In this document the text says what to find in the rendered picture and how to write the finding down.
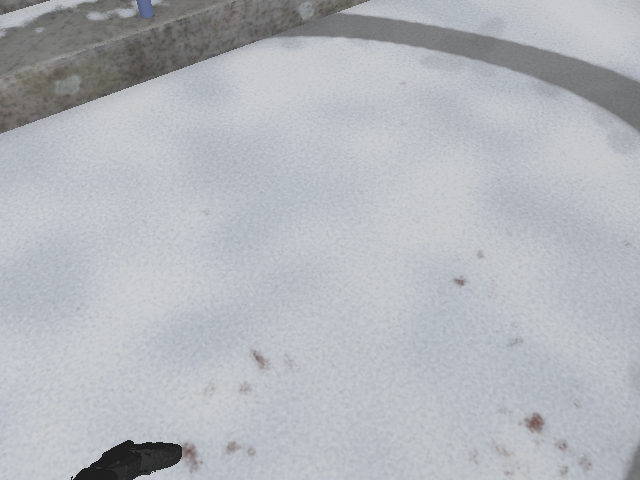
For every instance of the left robot hand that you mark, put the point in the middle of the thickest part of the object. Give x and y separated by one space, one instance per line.
127 461

